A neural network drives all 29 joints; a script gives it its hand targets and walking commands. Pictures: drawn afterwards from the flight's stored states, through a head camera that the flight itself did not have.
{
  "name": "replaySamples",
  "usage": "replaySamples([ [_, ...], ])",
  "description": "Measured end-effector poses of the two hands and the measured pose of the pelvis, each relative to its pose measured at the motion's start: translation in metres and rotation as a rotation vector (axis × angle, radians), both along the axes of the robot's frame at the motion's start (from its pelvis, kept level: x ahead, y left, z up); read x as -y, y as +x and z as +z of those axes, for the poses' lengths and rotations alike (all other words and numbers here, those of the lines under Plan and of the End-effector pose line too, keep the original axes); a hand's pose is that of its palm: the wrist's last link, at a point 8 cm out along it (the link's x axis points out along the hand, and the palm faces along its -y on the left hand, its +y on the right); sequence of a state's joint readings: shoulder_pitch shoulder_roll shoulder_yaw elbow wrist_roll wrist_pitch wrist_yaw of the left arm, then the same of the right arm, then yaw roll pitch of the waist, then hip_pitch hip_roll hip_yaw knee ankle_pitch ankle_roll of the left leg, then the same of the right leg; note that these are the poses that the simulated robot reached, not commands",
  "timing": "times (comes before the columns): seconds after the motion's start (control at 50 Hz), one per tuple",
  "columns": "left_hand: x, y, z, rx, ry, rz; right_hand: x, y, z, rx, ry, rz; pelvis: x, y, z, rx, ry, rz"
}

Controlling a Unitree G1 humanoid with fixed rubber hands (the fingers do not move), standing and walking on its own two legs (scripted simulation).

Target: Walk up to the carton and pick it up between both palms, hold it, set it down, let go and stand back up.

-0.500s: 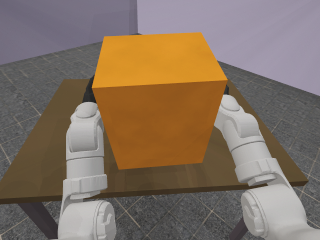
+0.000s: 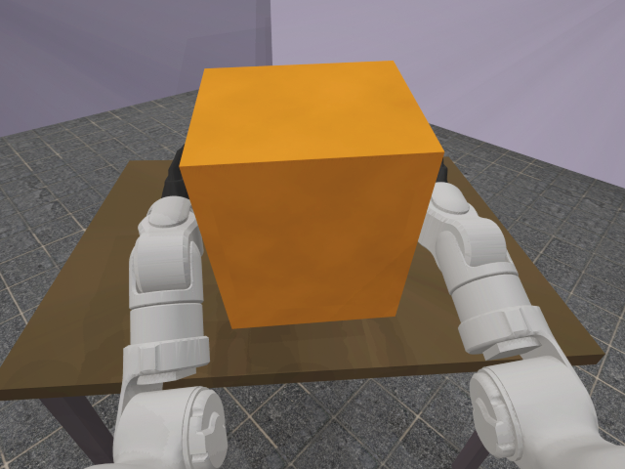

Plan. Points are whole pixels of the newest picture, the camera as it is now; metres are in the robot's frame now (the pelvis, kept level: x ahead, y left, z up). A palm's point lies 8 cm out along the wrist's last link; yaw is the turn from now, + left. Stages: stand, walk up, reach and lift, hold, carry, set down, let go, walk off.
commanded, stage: hold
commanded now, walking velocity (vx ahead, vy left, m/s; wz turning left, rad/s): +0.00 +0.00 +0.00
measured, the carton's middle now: (307, 202) +0.35 +0.01 +0.23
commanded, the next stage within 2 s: none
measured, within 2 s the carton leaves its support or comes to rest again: neither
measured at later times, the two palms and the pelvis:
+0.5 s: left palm (181, 208) +0.36 +0.16 +0.22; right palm (426, 191) +0.36 -0.14 +0.23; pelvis +0.00 +0.00 +0.00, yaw +0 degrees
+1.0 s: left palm (180, 206) +0.36 +0.16 +0.22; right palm (425, 189) +0.37 -0.14 +0.23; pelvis +0.00 +0.00 +0.00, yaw +0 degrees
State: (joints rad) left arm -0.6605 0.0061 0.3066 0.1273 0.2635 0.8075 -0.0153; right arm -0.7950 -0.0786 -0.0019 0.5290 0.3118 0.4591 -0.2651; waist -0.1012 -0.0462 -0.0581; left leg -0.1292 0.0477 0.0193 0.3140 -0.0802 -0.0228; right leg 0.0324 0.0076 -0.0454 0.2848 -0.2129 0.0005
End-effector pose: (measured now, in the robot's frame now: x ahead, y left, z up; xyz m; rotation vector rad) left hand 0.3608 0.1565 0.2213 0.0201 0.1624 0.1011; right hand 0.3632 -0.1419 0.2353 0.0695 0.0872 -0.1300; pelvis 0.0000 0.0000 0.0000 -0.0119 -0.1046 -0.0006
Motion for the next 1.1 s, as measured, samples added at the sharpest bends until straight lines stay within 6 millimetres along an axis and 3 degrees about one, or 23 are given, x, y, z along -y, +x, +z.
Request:
replaySamples([
  [1.1, -0.0018, 0.0033, -0.0036, -0.008, -0.001, -0.001, -0.0019, 0.0032, -0.0028, -0.013, -0.005, -0.001, -0.0005, 0.0014, -0.0001, -0.006, 0.000, -0.002],
])
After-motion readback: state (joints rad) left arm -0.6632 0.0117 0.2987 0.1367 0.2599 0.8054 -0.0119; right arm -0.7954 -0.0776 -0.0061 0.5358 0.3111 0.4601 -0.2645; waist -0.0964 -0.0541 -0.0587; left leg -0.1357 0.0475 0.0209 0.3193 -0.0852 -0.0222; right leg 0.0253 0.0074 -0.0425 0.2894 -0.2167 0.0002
